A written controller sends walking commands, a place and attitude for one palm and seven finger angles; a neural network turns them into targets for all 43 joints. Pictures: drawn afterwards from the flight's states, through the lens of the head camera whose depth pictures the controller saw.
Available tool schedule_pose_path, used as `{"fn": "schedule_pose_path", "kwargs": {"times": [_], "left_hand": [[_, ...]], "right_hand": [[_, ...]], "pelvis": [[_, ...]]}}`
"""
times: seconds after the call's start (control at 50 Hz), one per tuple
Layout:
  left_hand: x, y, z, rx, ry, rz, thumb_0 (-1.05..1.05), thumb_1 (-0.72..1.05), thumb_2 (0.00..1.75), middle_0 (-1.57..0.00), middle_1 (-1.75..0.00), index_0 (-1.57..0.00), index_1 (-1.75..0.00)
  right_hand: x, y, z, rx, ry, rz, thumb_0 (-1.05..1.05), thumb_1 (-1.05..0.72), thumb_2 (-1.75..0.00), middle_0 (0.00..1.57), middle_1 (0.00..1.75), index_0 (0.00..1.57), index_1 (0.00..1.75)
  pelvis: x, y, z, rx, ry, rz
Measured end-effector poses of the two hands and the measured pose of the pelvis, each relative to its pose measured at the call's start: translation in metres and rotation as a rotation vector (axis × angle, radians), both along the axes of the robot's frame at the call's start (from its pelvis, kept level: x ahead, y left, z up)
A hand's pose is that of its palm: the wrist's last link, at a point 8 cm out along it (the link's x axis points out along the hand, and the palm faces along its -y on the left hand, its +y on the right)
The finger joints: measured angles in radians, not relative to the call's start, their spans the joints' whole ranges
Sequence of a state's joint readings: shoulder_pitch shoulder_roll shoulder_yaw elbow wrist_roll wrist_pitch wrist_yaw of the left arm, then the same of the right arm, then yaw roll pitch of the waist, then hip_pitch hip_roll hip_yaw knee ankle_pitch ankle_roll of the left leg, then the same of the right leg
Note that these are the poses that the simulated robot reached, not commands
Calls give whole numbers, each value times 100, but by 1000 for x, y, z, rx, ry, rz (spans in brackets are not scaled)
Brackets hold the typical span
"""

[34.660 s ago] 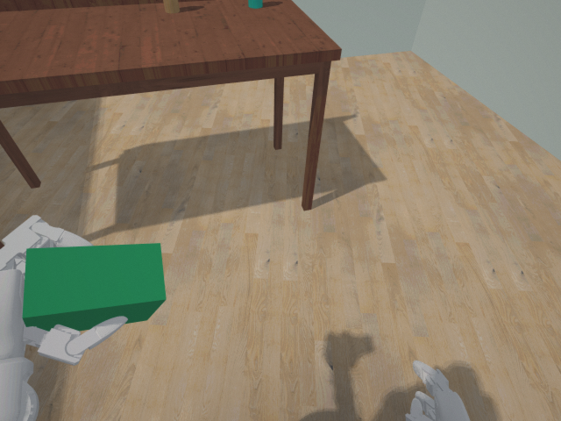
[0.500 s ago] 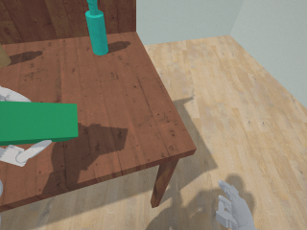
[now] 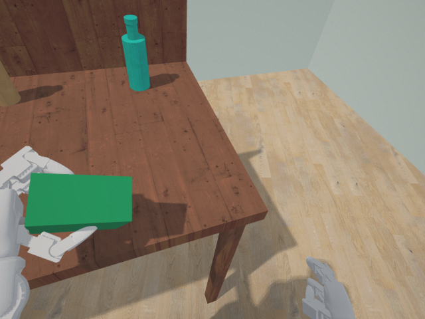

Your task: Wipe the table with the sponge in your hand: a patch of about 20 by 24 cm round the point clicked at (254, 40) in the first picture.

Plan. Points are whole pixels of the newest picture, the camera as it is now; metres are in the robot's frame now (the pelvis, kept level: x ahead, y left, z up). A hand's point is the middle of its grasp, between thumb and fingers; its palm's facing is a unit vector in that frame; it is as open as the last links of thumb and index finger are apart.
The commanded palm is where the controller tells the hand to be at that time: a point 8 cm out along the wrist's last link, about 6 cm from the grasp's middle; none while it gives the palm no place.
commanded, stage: come to a stop and stand still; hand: left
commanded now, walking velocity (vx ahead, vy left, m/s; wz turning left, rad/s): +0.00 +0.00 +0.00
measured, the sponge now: (95, 205) +0.24 +0.21 +0.14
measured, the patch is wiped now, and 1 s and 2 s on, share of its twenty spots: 0.00 0.00 0.00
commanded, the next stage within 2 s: look again from close up in 0.24 s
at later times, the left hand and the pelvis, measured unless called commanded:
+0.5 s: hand (54, 203) +0.22 +0.25 +0.16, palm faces +0.38 -0.85 -0.35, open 10.3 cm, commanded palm +0.16 +0.28 +0.17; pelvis +0.00 +0.00 +0.00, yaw +0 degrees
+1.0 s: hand (66, 192) +0.24 +0.24 +0.16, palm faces +0.36 -0.76 -0.54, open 10.3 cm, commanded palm +0.17 +0.28 +0.19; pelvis +0.01 -0.02 -0.01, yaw +3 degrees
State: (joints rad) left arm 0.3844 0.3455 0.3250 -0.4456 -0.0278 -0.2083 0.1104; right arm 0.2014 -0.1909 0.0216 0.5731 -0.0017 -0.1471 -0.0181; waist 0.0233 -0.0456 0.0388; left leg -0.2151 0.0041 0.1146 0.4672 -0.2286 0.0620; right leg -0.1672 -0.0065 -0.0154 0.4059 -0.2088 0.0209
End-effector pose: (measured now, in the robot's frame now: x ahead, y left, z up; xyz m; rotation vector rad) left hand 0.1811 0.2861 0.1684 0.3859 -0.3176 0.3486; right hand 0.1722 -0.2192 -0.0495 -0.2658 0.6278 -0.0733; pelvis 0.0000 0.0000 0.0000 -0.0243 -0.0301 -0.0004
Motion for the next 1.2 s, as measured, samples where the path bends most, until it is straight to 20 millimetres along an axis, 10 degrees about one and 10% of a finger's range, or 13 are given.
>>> {"fn": "schedule_pose_path", "kwargs": {"times": [0.74, 0.9, 1.06, 1.2], "left_hand": [[6, 3, -2, 12, 58, 31, -2, -52, 103, -70, -133, -74, -132], [37, 33, 30, 80, 80, 144, -2, -52, 103, -70, -133, -74, -132], [8, -26, 10, 218, 247, 52, -2, -52, 103, -69, -133, -73, -132], [-10, -7, 32, 304, 210, 268, -2, -52, 103, -70, -132, -74, -132]], "right_hand": [[9, -1, -8, 5, 57, -9, 2, -90, -90, 20, 30, 20, 30], [19, 4, -32, 23, 122, 112, 2, -90, -90, 20, 30, 20, 30], [39, -6, -29, 56, 72, 120, 2, -90, -90, 20, 30, 20, 30], [45, -29, -35, 27, 95, 144, 1, -90, -90, 20, 30, 20, 30]], "pelvis": [[10, -2, 1, -2, 9, 9], [8, -11, -5, 21, 21, 57], [8, -30, -7, 25, 32, 62], [5, -56, -8, 18, 17, 99]]}}
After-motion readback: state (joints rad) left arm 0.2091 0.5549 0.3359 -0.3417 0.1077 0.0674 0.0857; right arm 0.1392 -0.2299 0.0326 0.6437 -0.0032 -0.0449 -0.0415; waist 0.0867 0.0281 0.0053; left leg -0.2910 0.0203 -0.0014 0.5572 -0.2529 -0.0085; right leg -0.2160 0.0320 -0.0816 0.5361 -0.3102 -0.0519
